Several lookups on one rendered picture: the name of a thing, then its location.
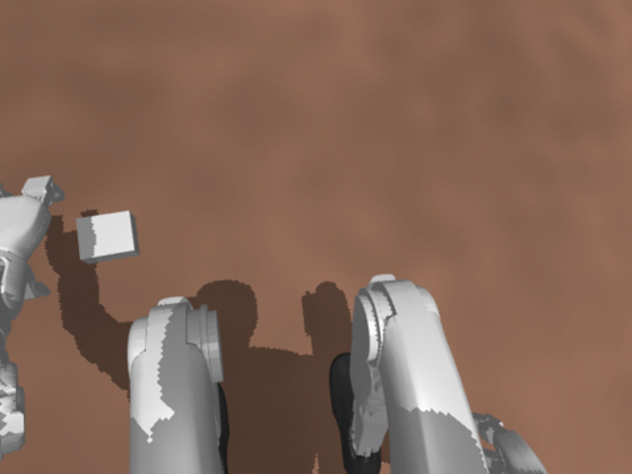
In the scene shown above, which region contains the left robot hand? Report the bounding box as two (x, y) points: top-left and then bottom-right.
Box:
(0, 176), (65, 300)

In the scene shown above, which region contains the small box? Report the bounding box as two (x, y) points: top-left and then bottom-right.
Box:
(76, 211), (140, 264)

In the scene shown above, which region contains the right robot hand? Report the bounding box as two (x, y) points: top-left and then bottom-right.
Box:
(471, 412), (548, 474)

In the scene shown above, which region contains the left robot arm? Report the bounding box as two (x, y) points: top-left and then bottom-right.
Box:
(0, 251), (30, 460)

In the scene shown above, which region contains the right robot foot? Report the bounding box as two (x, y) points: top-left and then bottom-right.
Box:
(329, 353), (381, 474)

